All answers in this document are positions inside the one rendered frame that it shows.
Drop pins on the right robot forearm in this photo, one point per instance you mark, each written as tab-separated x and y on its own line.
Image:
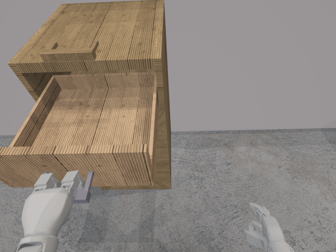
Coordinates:
279	246

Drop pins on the drawer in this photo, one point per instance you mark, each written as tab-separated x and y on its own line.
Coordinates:
106	123

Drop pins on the left robot forearm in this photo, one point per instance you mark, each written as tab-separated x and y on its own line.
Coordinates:
38	243

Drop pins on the robot right hand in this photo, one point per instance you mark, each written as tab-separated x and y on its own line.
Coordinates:
260	235

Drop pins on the handle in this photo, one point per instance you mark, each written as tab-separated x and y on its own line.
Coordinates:
74	54
83	196

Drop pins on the robot left hand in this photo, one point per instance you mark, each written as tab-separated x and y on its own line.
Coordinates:
48	208

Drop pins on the cabinet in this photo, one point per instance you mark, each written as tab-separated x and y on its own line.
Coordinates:
127	36

